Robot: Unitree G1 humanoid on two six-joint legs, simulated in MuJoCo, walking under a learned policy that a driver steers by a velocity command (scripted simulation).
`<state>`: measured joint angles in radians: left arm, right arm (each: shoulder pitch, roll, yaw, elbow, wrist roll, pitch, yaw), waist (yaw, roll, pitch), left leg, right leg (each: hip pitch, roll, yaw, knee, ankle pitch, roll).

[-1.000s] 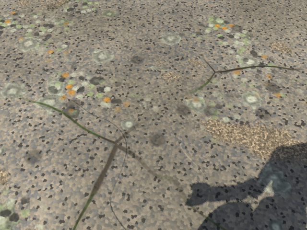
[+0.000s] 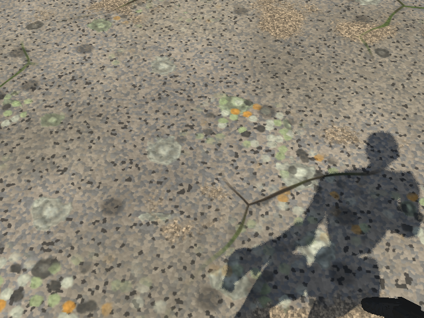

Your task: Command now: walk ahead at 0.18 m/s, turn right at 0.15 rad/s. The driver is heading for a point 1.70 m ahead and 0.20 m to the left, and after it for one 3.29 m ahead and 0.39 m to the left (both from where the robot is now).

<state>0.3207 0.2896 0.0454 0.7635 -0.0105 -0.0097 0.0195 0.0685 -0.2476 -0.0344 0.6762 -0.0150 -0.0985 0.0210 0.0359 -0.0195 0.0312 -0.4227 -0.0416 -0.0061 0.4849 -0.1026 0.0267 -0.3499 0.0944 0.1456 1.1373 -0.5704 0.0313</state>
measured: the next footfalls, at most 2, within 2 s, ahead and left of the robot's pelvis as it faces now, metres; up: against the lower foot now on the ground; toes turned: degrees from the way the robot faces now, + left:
right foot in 0.20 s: +0.12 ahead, -0.15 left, +0.00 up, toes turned +2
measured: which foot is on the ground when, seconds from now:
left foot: down 0.00-1.00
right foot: up 0.00-0.18, down 0.20-1.00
